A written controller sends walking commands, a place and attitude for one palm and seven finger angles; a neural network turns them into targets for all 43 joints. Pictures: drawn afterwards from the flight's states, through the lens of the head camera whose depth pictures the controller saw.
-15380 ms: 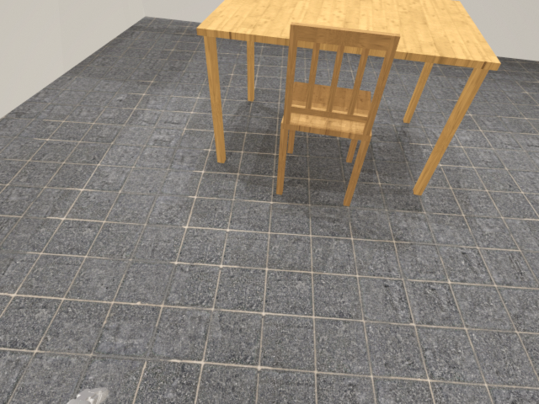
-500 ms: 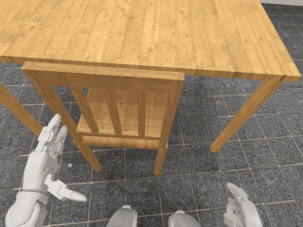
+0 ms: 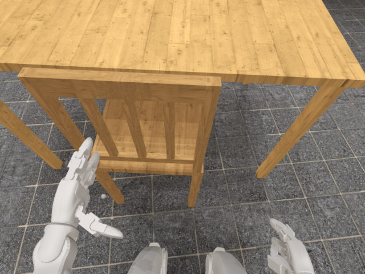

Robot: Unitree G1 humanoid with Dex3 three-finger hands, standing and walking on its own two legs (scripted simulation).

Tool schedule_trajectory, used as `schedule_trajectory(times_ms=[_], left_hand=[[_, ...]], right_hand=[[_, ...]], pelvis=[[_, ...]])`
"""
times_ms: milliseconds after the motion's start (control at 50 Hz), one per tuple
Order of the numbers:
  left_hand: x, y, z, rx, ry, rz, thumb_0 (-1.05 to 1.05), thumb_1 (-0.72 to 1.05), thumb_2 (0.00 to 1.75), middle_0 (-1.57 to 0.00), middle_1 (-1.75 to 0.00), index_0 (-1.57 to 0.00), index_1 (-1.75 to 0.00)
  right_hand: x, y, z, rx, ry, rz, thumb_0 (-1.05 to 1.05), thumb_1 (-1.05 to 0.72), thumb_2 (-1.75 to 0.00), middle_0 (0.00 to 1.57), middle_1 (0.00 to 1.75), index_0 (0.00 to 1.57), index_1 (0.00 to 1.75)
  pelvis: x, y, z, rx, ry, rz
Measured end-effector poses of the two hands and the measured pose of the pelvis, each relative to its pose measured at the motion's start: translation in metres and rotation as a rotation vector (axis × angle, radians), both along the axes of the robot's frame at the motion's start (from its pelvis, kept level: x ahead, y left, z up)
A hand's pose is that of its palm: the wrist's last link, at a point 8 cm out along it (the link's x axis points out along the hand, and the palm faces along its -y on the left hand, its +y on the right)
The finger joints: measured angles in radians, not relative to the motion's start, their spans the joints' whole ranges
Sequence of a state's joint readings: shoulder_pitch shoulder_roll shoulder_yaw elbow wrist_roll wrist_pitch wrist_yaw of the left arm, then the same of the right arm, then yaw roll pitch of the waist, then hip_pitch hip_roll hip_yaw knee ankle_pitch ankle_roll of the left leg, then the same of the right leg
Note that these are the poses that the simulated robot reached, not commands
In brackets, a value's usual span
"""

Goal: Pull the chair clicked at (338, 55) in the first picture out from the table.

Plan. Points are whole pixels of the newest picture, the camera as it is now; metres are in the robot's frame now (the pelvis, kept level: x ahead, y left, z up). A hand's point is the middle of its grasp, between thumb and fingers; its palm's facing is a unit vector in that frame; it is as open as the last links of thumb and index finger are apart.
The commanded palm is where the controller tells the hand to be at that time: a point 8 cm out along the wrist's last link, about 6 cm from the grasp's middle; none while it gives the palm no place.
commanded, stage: aim the fingers beside a spindle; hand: left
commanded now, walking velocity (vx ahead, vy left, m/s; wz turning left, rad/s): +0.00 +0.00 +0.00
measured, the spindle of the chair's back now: (136, 131) +0.45 +0.14 -0.01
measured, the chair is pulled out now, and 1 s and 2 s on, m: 0.00 0.00 0.00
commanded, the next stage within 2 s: none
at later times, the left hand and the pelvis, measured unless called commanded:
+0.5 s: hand (121, 189) +0.28 +0.14 +0.02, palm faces -0.03 -1.00 +0.00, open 16.9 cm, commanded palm +0.27 +0.19 +0.01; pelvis +0.00 +0.01 -0.01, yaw -1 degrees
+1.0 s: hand (132, 194) +0.28 +0.13 -0.01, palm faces -0.04 -1.00 +0.01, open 16.9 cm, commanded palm +0.27 +0.18 +0.01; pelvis +0.00 +0.00 -0.02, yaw +0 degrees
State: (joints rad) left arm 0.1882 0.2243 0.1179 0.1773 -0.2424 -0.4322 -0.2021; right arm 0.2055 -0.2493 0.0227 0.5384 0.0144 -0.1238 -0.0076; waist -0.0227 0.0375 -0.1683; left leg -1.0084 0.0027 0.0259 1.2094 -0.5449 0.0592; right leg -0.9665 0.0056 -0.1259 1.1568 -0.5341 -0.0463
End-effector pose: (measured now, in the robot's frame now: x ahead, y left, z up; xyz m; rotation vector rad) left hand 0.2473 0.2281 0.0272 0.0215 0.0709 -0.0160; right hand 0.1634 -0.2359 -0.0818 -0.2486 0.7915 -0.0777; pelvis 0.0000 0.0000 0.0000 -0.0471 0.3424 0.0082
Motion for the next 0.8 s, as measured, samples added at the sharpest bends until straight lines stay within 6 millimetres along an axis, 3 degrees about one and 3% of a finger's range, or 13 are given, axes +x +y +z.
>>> schedule_trajectory(times_ms=[200,360,520,660,720,800], left_hand=[[0.009,-0.014,0.001,-0.006,-0.075,0.003,-0.01,-0.5,0.3,-0.06,-0.08,-0.06,-0.08],[0.015,-0.02,-0.02,-0.019,-0.003,-0.02,-0.01,-0.5,0.3,-0.06,-0.08,-0.06,-0.08],[0.018,-0.031,-0.009,-0.023,-0.082,-0.012,-0.01,-0.5,0.3,-0.06,-0.08,-0.06,-0.08],[0.023,-0.042,-0.034,-0.027,-0.002,-0.031,-0.01,-0.5,0.3,-0.06,-0.08,-0.06,-0.08],[0.023,-0.043,-0.028,-0.022,-0.021,-0.025,-0.01,-0.5,0.3,-0.06,-0.08,-0.06,-0.08],[0.023,-0.038,-0.005,-0.002,-0.099,0.006,-0.01,-0.5,0.3,-0.06,-0.08,-0.06,-0.08]], right_hand=[[-0.004,0.003,-0.005,-0.015,0.019,0.009,0.01,-0.9,-0.9,0.2,0.3,0.2,0.3],[-0.007,0.006,-0.012,-0.012,0.052,0.0,0.01,-0.9,-0.9,0.2,0.3,0.2,0.3],[-0.009,0.013,-0.017,0.0,0.073,0.005,0.01,-0.9,-0.9,0.2,0.3,0.2,0.3],[-0.008,0.015,-0.025,0.007,0.094,0.005,0.01,-0.9,-0.9,0.2,0.3,0.2,0.3],[-0.008,0.015,-0.026,0.011,0.099,-0.004,0.01,-0.9,-0.9,0.2,0.3,0.2,0.3],[-0.008,0.016,-0.025,0.024,0.105,-0.003,0.01,-0.9,-0.9,0.2,0.3,0.2,0.3]], pelvis=[[-0.003,0.004,-0.006,-0.003,0.011,-0.001],[-0.004,0.008,-0.011,-0.006,0.027,-0.005],[-0.003,0.012,-0.013,-0.007,0.034,-0.006],[-0.005,0.012,-0.019,-0.007,0.048,-0.008],[-0.004,0.012,-0.019,-0.006,0.046,-0.011],[-0.003,0.011,-0.015,-0.004,0.039,-0.012]])
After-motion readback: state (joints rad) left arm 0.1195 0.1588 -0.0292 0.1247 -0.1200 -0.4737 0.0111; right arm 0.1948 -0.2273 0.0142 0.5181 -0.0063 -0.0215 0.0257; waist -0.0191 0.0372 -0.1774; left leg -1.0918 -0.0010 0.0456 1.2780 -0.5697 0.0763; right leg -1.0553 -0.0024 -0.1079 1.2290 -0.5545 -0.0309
